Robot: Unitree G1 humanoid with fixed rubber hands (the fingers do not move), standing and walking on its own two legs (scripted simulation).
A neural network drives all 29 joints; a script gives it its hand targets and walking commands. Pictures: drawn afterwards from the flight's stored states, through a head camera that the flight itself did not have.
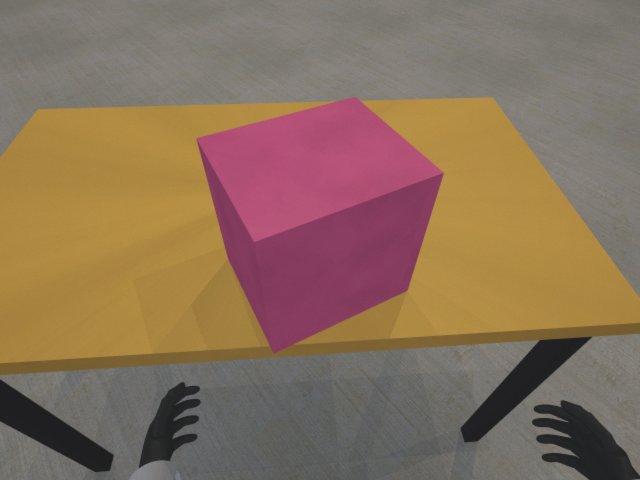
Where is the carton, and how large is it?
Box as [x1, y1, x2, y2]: [196, 97, 443, 352]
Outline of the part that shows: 355,97 196,138 228,259 273,352 278,351 407,290 443,172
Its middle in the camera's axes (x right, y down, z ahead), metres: -0.01 -0.03 +0.55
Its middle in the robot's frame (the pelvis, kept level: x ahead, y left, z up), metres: +0.44 +0.03 +0.08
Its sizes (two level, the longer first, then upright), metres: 0.231 0.195 0.235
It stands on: a table, 0.74 m high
